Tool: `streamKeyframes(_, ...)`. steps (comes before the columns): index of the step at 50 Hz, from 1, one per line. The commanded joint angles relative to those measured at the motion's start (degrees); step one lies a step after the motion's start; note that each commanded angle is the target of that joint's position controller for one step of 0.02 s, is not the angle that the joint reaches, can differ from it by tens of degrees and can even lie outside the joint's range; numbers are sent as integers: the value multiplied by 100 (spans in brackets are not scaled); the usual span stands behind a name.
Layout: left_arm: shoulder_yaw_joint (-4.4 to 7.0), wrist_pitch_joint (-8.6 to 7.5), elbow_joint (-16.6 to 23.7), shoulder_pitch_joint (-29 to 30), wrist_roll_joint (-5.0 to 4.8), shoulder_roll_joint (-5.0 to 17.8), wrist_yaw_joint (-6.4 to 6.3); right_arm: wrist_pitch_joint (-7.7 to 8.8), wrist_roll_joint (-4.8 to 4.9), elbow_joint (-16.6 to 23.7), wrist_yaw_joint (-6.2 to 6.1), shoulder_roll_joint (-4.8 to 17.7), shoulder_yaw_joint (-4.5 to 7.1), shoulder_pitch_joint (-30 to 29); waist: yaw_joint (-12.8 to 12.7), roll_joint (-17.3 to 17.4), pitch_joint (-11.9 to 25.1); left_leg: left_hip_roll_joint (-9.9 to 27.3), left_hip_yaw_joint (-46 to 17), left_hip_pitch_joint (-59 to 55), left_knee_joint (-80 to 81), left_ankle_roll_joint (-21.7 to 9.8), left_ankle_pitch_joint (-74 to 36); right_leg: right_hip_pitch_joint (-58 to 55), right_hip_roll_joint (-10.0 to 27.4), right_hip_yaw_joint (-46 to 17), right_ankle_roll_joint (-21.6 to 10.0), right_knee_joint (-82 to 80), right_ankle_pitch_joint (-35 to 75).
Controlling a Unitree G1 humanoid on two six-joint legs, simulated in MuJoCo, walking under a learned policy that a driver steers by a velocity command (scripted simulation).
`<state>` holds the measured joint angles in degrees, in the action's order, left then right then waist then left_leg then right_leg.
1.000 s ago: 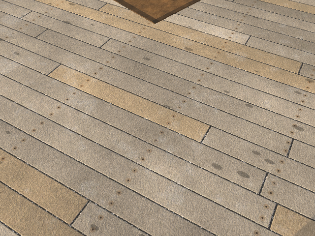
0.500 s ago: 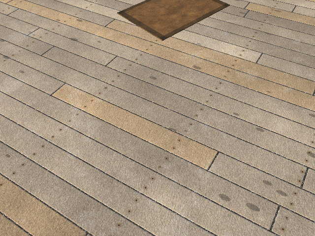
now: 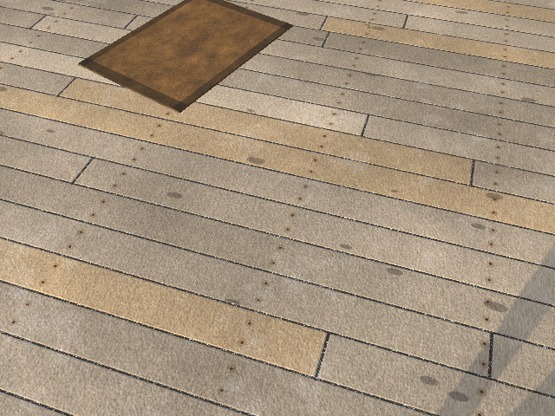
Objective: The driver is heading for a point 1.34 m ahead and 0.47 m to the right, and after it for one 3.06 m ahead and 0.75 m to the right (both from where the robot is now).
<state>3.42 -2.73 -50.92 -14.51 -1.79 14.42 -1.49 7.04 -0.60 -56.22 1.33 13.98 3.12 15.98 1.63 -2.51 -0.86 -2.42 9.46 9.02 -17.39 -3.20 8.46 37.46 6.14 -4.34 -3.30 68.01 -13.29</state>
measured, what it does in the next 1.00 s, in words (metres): walks ahead, turning right: right foot, then left foot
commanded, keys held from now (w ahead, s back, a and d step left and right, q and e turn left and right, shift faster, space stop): w+e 0.62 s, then w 0.38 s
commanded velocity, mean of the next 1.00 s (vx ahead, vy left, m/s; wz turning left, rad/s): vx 0.50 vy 0.00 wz -0.45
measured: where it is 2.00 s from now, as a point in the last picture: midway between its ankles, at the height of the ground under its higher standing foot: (413, 250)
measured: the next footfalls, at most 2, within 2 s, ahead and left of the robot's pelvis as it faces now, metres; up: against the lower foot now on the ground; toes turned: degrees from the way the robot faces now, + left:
right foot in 0.32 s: +0.32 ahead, -0.19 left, +0.00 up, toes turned -14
left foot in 0.82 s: +0.66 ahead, -0.10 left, +0.00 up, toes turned -26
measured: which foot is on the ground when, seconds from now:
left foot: down 0.00-0.30, up 0.32-0.80, down 0.82-1.00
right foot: up 0.00-0.30, down 0.32-0.82, up 0.84-1.00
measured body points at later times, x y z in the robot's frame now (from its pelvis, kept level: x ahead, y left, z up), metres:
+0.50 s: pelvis +0.26 -0.11 +0.00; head +0.30 -0.13 +0.44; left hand +0.42 +0.13 -0.11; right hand +0.34 -0.41 -0.12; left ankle +0.30 +0.07 -0.65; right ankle +0.28 -0.18 -0.74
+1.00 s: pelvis +0.56 -0.15 +0.00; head +0.58 -0.15 +0.45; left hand +0.77 +0.04 -0.12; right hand +0.52 -0.43 -0.12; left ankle +0.62 -0.09 -0.74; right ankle +0.44 -0.25 -0.65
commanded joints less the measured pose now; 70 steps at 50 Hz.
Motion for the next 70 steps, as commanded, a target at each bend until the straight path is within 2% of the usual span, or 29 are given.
streamKeyframes(1,69,55,294,-356,64,141,10,111,-35,324,-94,589,91,-448,-342,537,-256,1753,-877,496,1261,-899,-437,247,306,-325,83,-308,745)
streamKeyframes(6,16,-61,687,708,68,48,241,-3,7,277,-238,897,137,-42,28,370,-335,1775,-279,-241,1122,-729,-665,433,227,167,110,-1976,1662)
streamKeyframes(11,-8,-44,1166,1421,46,87,432,-197,144,197,-239,1105,221,336,266,420,-547,2051,-36,-1198,690,-571,-815,513,82,624,-82,-2830,837)
streamKeyframes(13,66,-27,1278,1246,44,248,473,-274,174,260,-234,1226,267,193,55,597,-352,2070,162,-1351,51,-435,-2339,-53,-224,944,-284,-2989,227)
streamKeyframes(15,335,-24,998,-111,23,686,457,-370,180,370,-256,1250,267,-69,-749,605,455,1748,540,-990,-1969,-166,-4162,-1988,-893,1324,-606,-3440,370)
streamKeyframes(16,596,4,738,-1196,13,1279,339,-353,97,514,-267,1102,199,-38,-1170,40,1042,1479,564,411,-3833,147,-2952,-3849,-490,326,-940,-3647,394)
streamKeyframes(17,695,-26,771,-1133,0,2011,295,-164,-74,880,-181,170,-79,414,-486,-1518,1476,303,65,3024,-5882,488,2123,-5585,1012,-3045,-1943,-4370,-574)
streamKeyframes(18,552,-122,936,-1322,78,1560,317,123,183,990,-106,646,-13,-121,-833,-888,2176,165,-1324,3657,-6565,350,2438,-5958,1408,-4430,-2152,-5255,-790)
streamKeyframes(19,439,-189,880,-1150,140,1164,331,241,380,1163,-70,878,59,-655,-866,-597,1438,433,-1391,4226,-6515,167,1894,-5678,1245,-3555,-1808,-5200,-102)
streamKeyframes(21,307,-198,1102,-258,95,756,327,267,157,1084,-130,839,72,-651,-363,166,822,906,-1407,3518,-5544,82,1059,-4036,774,-2129,-1399,-5112,1103)
streamKeyframes(22,241,-199,1221,4,158,612,312,178,118,1077,-129,868,117,-502,-145,143,712,1034,-1457,3081,-5280,105,874,-3466,631,-1827,-1344,-5264,1482)
streamKeyframes(27,303,-246,1197,-238,70,896,151,-74,-35,1373,-142,608,96,-1032,-106,206,271,822,-1237,2932,-3637,530,-16,-2644,245,-1105,-1328,-5565,2251)
streamKeyframes(31,317,-195,1138,-553,55,932,77,-38,24,1621,-93,445,22,-1835,-409,-179,112,444,-1170,2545,-1869,524,-1312,-2504,-53,-910,-995,-5479,1461)
streamKeyframes(36,273,-184,891,-923,48,815,60,75,70,1811,32,607,40,-2207,-609,-319,-7,405,-1231,2425,-1163,293,-1417,-3184,317,-1295,-879,-5121,1193)
streamKeyframes(39,294,-104,855,-833,87,897,27,143,65,1794,60,775,107,-1922,-427,-492,22,317,-1094,2097,-980,43,-655,-3644,485,-1499,-769,-4697,2007)
streamKeyframes(41,213,-71,958,-605,137,746,52,178,-9,1511,15,1068,259,-724,165,-394,823,413,-1096,278,-920,-336,-856,-3354,-15,-1139,-512,-3277,3264)
streamKeyframes(42,110,-92,1062,-767,234,522,56,162,-51,1411,-5,1410,345,264,431,344,1714,1407,-2321,-1536,-1157,-832,-976,-2156,-529,-757,-256,-1548,1896)
streamKeyframes(43,7,-170,980,-1632,37,156,79,94,-19,1127,60,1591,421,792,146,2206,2207,2446,-4910,-3093,-391,-1628,399,-135,-1280,-480,119,215,-1763)
streamKeyframes(44,68,-209,901,-1370,-53,649,79,81,157,1142,79,1083,296,749,307,1549,1692,2416,-5311,-2861,-18,-1457,1634,598,-979,-884,74,858,-1865)
streamKeyframes(46,102,-243,1163,-210,50,842,89,-3,103,1307,40,767,168,-49,202,417,455,2012,-3773,-1222,211,-1092,895,626,-444,-416,53,631,-861)
streamKeyframes(48,121,-244,1232,-131,155,687,107,-3,-1,1309,45,617,96,-283,-94,508,245,1634,-3073,-383,463,-1023,-91,148,-93,-261,71,20,-417)
streamKeyframes(51,62,-186,1234,-196,140,427,106,33,67,1171,32,712,111,-116,-173,727,251,1467,-2446,-127,715,-1108,-949,28,19,-25,184,-586,-264)
streamKeyframes(59,-53,-251,1621,1225,108,206,203,-127,180,871,-70,996,134,536,289,661,-35,1231,-1507,-287,815,-812,-1293,-146,-160,359,312,-3101,1682)
streamKeyframes(64,-26,-321,1894,1784,52,339,366,-269,200,685,-98,1120,151,806,346,749,-237,1650,-1721,-999,440,-723,-1417,-168,-325,403,93,-3750,1137)
streamKeyframes(66,57,-347,1812,1350,79,524,381,-323,207,687,-129,1242,184,649,4,830,4,1645,-1633,-1118,-101,-592,-2476,-922,-518,544,-94,-4013,858)
streamKeyframes(67,171,-345,1596,648,111,719,349,-344,208,708,-139,1208,166,562,-371,753,431,1406,-1402,-972,-894,-471,-3262,-1940,-671,678,-253,-4193,968)
streamKeyframes(68,299,-334,1353,-376,164,1048,287,-332,138,819,-152,1038,90,482,-799,548,1172,1140,-1173,-143,-2196,-277,-2835,-3572,-192,206,-547,-3961,1217)
streamKeyframes(69,436,-291,1265,-1076,270,1638,249,-219,84,986,-130,465,-100,980,-782,-706,2048,301,-770,2237,-4501,151,-571,-5919,1299,-2124,-1370,-4007,715)
streamKeyframes(70,350,-257,1178,-1277,174,1323,259,-99,123,907,-92,531,-107,1021,-805,-1225,2462,57,-1468,3148,-5445,156,2372,-6164,1724,-3716,-1635,-4809,117)
Keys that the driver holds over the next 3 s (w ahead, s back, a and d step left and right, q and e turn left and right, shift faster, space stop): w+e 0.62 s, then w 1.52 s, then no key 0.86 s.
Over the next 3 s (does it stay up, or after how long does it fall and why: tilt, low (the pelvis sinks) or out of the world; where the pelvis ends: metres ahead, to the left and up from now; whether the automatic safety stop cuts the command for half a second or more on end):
stays up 1.28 -0.53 -0.01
